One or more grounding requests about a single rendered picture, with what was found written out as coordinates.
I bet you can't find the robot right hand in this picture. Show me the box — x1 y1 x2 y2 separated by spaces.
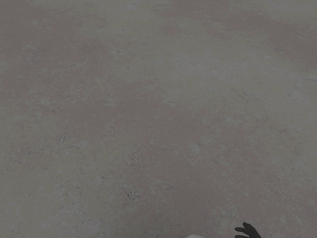
235 222 262 238

